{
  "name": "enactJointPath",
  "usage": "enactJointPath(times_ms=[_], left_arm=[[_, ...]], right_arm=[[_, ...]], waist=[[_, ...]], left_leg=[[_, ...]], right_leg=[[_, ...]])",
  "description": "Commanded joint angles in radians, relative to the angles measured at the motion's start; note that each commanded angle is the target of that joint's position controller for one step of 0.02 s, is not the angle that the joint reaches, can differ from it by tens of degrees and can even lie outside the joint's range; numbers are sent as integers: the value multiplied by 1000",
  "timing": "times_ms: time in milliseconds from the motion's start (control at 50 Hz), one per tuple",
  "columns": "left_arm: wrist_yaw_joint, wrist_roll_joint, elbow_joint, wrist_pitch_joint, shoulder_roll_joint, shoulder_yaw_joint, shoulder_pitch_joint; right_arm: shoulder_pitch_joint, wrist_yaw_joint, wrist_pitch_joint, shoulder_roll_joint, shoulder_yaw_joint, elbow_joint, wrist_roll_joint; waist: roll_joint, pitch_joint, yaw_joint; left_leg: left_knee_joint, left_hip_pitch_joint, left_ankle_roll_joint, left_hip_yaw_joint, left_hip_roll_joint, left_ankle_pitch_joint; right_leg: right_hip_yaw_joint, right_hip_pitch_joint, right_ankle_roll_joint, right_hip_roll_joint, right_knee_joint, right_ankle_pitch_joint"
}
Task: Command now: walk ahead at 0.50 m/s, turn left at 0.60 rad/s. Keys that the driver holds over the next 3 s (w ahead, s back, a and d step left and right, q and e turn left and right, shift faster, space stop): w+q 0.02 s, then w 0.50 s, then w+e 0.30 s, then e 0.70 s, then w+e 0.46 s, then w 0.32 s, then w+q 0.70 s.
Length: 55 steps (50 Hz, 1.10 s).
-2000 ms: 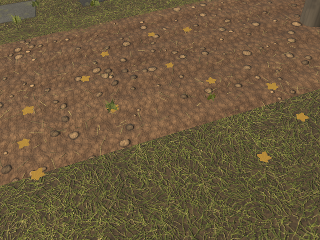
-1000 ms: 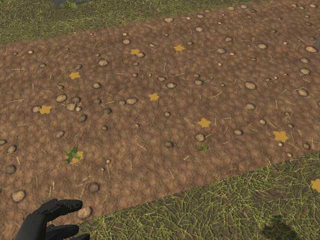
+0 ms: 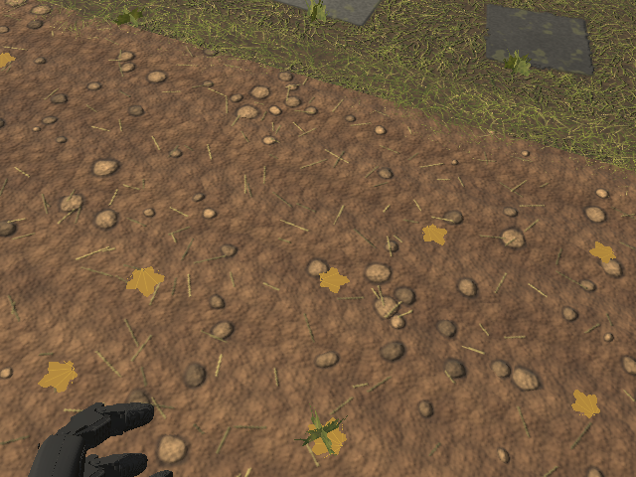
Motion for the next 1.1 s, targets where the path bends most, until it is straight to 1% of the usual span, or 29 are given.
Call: enactJointPath(times_ms=[20,40,60,80,100,120,140,160,220,340,420,480,520,540,560,580,600,620,640,660,700,800,880,940,1020,1040,1060,1080,1100], left_arm=[[-2,-8,-86,-39,127,41,-30],[2,-1,-60,-44,150,52,88],[8,18,-41,-46,199,66,248],[7,31,-2,-32,264,86,381],[-2,0,8,-26,185,70,386],[-2,-9,0,-20,124,53,337],[-2,-3,-10,-12,104,44,287],[-3,1,-1,-8,94,37,259],[-5,7,16,-14,77,26,253],[5,-14,57,-2,158,41,313],[4,-24,90,12,181,39,390],[9,-28,108,26,196,41,414],[16,-29,109,37,211,41,396],[18,-24,106,39,189,31,405],[21,3,68,35,133,4,390],[20,-9,59,20,34,-24,513],[20,-30,71,14,147,3,448],[18,-46,46,12,177,17,373],[21,-40,43,17,164,16,343],[22,-27,42,26,154,20,333],[19,-28,57,52,117,19,372],[20,-21,26,73,94,24,300],[-5,-5,-21,61,63,11,187],[-31,-2,-77,61,52,6,107],[-49,3,-106,73,116,35,184],[-45,2,-86,72,151,55,283],[-25,6,-66,72,204,79,381],[2,5,-77,81,305,93,389],[-2,28,-133,72,326,85,348]], right_arm=[[-18,-7,0,-147,-37,-54,2],[-55,-5,-1,-129,-29,-65,-2],[-74,2,-8,-82,-11,-86,-18],[73,1,-15,-32,7,-86,4],[104,-1,-20,-96,3,-64,11],[19,2,-20,-151,-11,-61,12],[-59,0,-19,-151,-12,-76,0],[-116,2,-25,-138,-11,-95,-14],[-118,14,-29,-88,-4,-100,-14],[-301,28,-45,-41,27,-148,-24],[-414,45,-52,-61,28,-176,-10],[-447,58,-56,-91,19,-198,-6],[-343,56,-58,-132,-1,-170,-13],[-213,47,-58,-175,-23,-134,-22],[-20,33,-55,-257,-44,-108,-39],[11,37,-45,-303,-53,-91,-36],[10,39,-45,-207,-29,-93,-26],[-48,37,-47,-175,-16,-93,-21],[-118,41,-51,-148,-6,-97,-26],[-167,45,-56,-120,1,-96,-31],[-208,47,-72,-102,1,-85,-42],[-194,33,-90,-130,-12,-33,-49],[-207,12,-72,-161,-14,-16,-43],[-154,-1,-48,-194,-22,7,-30],[-180,-17,-11,-236,-40,-3,2],[-195,-21,-3,-229,-40,-10,6],[-175,-19,-5,-205,-31,-13,1],[-92,-6,-15,-94,3,-41,-63],[-12,13,-29,-107,17,-55,-58]], waist=[[202,-27,63],[196,-90,125],[123,-227,193],[-173,-372,159],[-196,-322,156],[-84,-166,170],[-3,-78,159],[21,-6,143],[-42,-10,100],[-33,7,148],[-40,23,185],[-49,33,167],[-44,-26,92],[-23,-111,32],[102,-268,-44],[352,-373,12],[226,-293,-26],[191,-166,-10],[140,-105,25],[139,-56,53],[170,-33,98],[113,25,102],[98,63,76],[98,50,42],[144,-23,105],[127,-75,159],[58,-136,207],[-196,-228,134],[-227,-428,102]], left_leg=[[14,16,91,-254,242,413],[114,-16,63,-213,205,495],[357,-137,27,-136,160,430],[667,-484,-52,-2,11,-16],[813,-627,-64,-6,61,-229],[867,-676,-72,-5,100,-150],[861,-662,-77,39,133,-79],[805,-654,-80,57,157,-28],[682,-571,-84,117,209,23],[319,-528,-107,196,223,274],[168,-454,-101,217,189,372],[100,-427,-66,215,176,299],[37,-246,-28,247,143,283],[30,-27,2,235,153,296],[64,275,75,12,364,351],[-28,504,202,-372,563,164],[-81,422,169,-388,533,38],[-108,302,133,-246,502,62],[-141,183,113,-149,457,131],[-178,94,106,-75,424,178],[-243,-22,101,28,390,242],[-300,-35,100,199,385,384],[-260,-45,61,361,345,619],[-185,28,51,394,373,739],[38,123,15,401,399,989],[186,107,-10,417,371,989],[407,15,-62,436,306,827],[740,-303,-125,426,195,-12],[1015,-531,-165,227,44,-395]], right_leg=[[-31,132,-38,29,-65,-86],[-32,305,-76,2,-100,-39],[93,581,-150,-144,-56,-24],[504,937,-323,-358,-89,-166],[683,925,-334,-420,-161,-337],[562,792,-295,-378,-183,-364],[439,667,-266,-333,-205,-303],[360,557,-255,-295,-237,-213],[214,454,-244,-226,-289,-27],[47,423,-234,-190,-339,126],[30,453,-216,-210,-325,84],[48,530,-194,-256,-284,114],[7,535,-160,-233,-155,314],[-24,461,-132,-183,14,365],[-66,249,-90,-116,332,87],[-78,-94,-45,21,625,-555],[25,-190,-49,-20,732,-574],[17,-228,-56,-55,737,-481],[-3,-191,-49,-93,701,-400],[-7,-164,-40,-115,662,-344],[-7,-74,-25,-136,645,-276],[31,-159,2,-131,530,-78],[-63,-84,-3,-106,279,90],[-123,-57,-19,-85,179,80],[-179,49,-84,-14,118,-117],[-190,168,-111,21,50,-81],[-147,352,-148,24,-44,136],[148,650,-253,-214,70,687],[594,835,-483,-423,-9,668]])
